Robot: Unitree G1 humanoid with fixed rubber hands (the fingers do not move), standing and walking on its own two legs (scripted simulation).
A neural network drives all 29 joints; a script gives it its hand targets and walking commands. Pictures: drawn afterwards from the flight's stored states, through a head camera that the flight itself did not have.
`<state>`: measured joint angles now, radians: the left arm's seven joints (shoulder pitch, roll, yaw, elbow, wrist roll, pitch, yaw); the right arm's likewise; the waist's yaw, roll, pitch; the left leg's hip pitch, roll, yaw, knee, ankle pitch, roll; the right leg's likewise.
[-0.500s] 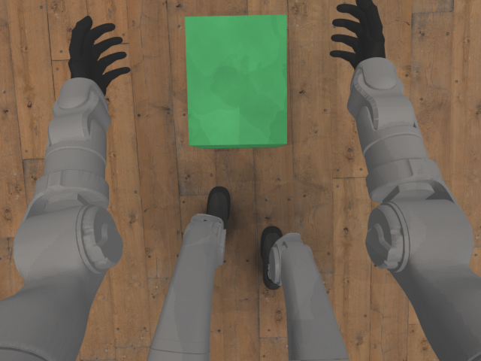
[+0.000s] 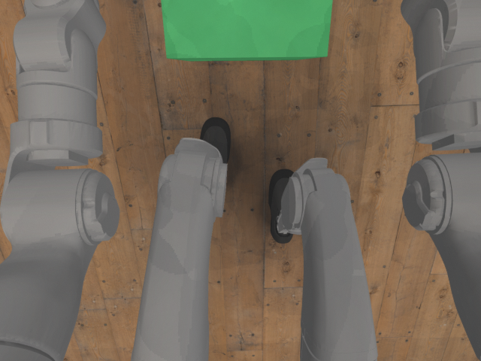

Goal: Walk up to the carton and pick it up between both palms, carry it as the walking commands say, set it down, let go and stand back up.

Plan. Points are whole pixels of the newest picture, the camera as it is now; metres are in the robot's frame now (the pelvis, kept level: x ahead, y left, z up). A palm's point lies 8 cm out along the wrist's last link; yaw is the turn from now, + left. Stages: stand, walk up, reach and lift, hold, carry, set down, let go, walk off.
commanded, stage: reach and lift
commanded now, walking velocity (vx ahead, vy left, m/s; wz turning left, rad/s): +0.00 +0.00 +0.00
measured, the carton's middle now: out of the picture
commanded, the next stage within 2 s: none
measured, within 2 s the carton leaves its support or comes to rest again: neither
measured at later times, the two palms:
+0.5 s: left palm out of the picture +0.51 +0.25 -0.32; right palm out of the picture +0.56 -0.10 -0.31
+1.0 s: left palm out of the picture +0.51 +0.26 -0.33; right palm out of the picture +0.56 -0.10 -0.33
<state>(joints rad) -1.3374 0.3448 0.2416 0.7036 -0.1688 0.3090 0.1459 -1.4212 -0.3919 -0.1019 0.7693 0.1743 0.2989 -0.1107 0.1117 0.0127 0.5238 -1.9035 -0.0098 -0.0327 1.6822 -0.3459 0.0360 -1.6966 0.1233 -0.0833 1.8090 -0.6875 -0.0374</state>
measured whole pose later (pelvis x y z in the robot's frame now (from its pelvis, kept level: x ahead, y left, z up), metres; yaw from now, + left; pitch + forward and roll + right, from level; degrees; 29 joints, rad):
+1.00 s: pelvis -0.01 +0.00 -0.15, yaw -1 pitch +33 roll +1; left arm -1.59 0.46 0.27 1.29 -0.22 0.07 0.07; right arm -1.60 -0.35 0.04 1.06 0.17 0.18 -0.12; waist 0.11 -0.02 0.52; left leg -2.32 0.09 0.06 2.08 -0.34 0.07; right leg -2.15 0.14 -0.06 2.30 -0.73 -0.04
